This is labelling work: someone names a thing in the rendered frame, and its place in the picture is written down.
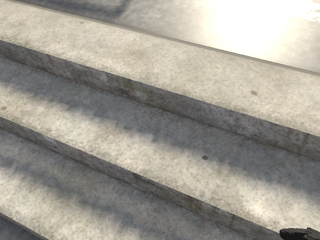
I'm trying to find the right robot hand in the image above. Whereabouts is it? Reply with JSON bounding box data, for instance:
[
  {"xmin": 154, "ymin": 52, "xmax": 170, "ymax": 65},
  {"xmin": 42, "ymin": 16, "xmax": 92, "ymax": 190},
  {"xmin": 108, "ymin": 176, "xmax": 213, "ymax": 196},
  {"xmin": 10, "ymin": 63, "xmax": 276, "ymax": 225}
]
[{"xmin": 279, "ymin": 227, "xmax": 320, "ymax": 240}]

